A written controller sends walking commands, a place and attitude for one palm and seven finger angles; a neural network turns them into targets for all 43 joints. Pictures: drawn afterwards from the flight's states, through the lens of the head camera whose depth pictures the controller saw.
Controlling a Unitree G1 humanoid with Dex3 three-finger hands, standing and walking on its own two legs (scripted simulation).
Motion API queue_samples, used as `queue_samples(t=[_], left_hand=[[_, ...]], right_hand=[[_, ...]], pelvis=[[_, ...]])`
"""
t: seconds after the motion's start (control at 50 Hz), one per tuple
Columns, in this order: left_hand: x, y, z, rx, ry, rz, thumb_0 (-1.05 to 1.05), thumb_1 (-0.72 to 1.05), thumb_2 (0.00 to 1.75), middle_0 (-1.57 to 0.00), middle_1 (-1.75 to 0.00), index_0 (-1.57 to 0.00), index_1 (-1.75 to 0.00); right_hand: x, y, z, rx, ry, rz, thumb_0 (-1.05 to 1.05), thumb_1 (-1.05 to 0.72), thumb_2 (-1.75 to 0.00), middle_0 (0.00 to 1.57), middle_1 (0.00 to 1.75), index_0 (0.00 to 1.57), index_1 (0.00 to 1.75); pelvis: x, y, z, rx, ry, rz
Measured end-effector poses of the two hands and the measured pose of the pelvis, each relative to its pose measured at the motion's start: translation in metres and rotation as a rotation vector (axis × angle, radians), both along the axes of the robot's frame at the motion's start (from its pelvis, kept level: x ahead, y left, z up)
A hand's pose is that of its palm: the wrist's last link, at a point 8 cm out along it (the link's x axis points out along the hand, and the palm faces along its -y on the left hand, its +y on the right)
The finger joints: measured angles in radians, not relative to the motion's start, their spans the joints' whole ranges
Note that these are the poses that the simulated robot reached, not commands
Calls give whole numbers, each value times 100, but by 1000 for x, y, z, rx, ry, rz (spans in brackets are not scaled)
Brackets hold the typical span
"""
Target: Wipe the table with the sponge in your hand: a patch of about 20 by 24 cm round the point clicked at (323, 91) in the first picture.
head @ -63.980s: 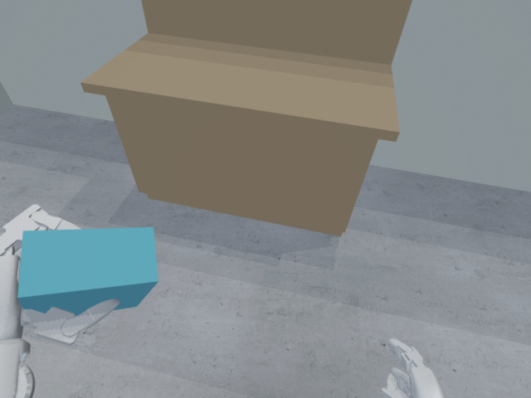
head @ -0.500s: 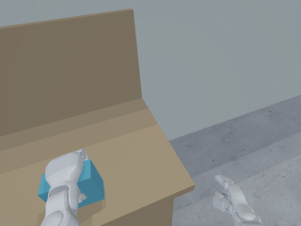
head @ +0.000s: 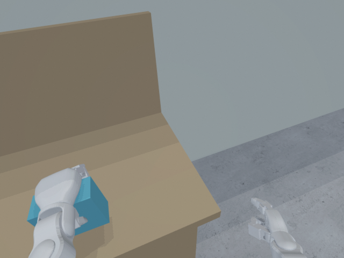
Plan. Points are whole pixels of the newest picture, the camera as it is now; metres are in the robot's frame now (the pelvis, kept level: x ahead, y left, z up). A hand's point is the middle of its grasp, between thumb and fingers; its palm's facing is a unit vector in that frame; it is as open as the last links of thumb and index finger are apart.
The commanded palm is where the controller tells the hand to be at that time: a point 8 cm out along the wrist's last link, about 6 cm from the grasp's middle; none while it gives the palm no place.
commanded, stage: lift the sponge slowly off the table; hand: left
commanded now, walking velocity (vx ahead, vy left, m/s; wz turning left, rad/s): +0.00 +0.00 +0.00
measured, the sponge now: (76, 213) +0.20 +0.28 +0.00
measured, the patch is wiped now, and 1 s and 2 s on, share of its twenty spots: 1.00 1.00 1.00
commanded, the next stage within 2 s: bring the sponge back beside the body in 0.64 s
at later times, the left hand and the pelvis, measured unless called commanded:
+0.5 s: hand (76, 186) +0.22 +0.25 +0.10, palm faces +0.13 -0.24 -0.96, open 9.9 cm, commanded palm +0.18 +0.26 +0.17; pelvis +0.00 +0.01 +0.00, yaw +0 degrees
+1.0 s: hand (74, 184) +0.21 +0.25 +0.11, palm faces +0.15 -0.21 -0.97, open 9.9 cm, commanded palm +0.17 +0.25 +0.17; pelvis -0.01 -0.01 +0.00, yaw +0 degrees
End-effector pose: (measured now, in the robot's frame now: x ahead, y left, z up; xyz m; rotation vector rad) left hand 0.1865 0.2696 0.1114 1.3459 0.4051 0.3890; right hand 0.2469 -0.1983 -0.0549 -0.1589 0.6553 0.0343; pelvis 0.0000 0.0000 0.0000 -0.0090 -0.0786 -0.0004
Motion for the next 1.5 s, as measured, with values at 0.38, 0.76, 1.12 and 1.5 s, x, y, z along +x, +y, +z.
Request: queue_samples(t=[0.38,0.76,1.12,1.5], left_hand=[[9,-14,31,-47,-100,-60,0,-49,104,-72,-136,-77,-133],[7,-19,39,-68,-95,-56,0,-49,104,-72,-136,-77,-133],[-4,-9,41,-27,-79,8,-1,-49,104,-72,-136,-77,-133],[-11,-3,49,-14,-93,-6,0,-49,105,-72,-136,-77,-133]], right_hand=[[3,22,4,39,-6,35,2,-90,-89,20,30,20,30],[3,10,7,20,-19,22,2,-90,-89,20,30,20,30],[-4,-4,-1,15,1,12,2,-90,-89,20,30,20,30],[4,0,3,20,-30,16,2,-90,-89,20,30,20,30]], pelvis=[[-1,6,1,3,-3,-3],[-6,2,1,5,-5,2],[-7,-9,0,7,-3,6],[-4,-7,0,6,-1,6]])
